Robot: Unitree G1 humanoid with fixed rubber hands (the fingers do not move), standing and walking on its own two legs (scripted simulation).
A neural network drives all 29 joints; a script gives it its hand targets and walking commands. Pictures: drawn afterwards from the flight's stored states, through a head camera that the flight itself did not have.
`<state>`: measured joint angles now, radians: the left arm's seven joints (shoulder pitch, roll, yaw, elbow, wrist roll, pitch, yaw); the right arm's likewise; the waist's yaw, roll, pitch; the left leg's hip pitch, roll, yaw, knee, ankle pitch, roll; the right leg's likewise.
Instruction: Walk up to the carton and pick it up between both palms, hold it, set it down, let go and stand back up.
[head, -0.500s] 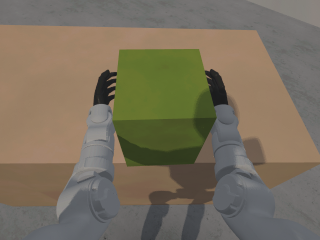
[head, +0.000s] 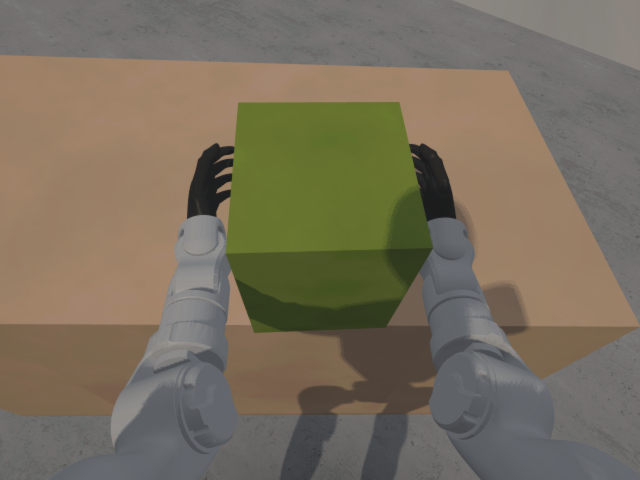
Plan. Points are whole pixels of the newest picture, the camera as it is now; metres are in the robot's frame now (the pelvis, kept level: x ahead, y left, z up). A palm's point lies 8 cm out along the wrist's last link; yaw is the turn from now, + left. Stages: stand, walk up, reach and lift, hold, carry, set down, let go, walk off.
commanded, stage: reach and lift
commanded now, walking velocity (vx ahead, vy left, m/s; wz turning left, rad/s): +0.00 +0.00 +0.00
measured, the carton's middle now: (320, 227) +0.43 +0.02 +0.04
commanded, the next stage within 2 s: none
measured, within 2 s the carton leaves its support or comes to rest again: leaves its support in 0.54 s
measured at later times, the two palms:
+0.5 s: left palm (193, 232) +0.38 +0.17 +0.08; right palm (428, 229) +0.40 -0.12 +0.08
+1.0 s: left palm (170, 212) +0.37 +0.18 +0.14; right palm (438, 213) +0.38 -0.11 +0.14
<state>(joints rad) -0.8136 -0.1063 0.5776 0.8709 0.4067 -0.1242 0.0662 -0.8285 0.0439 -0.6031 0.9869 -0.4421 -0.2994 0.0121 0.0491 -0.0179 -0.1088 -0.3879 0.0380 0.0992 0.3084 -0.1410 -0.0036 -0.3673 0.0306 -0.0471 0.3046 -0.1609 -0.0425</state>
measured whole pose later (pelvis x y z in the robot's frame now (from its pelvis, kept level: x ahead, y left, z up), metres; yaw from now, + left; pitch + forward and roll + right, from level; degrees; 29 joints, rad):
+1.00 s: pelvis -0.03 +0.00 +0.00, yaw +2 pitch +1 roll +0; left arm -0.82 -0.02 0.39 0.84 0.26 0.21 0.11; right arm -0.85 0.00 -0.37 1.09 -0.13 -0.08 -0.09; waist 0.03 -0.03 -0.08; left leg -0.22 0.04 0.07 0.32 -0.13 0.00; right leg -0.17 0.03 -0.08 0.28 -0.14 -0.04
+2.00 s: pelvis -0.05 +0.02 +0.00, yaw +3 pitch -8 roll -1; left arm -0.79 0.00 0.31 0.42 0.30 0.66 0.06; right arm -0.83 -0.02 -0.16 0.81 0.13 0.24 -0.14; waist -0.09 -0.07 0.00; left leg -0.09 0.01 0.05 0.36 -0.14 0.03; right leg -0.02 0.00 -0.10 0.30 -0.15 -0.01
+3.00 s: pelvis -0.03 +0.02 +0.00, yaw +3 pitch -7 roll -1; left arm -0.77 0.02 0.29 0.27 0.24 0.77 0.05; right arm -0.86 -0.09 -0.01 0.68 0.31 0.38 -0.22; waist -0.09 -0.03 -0.04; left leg -0.08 0.02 0.04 0.39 -0.18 0.02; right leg 0.00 0.02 -0.08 0.29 -0.16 -0.02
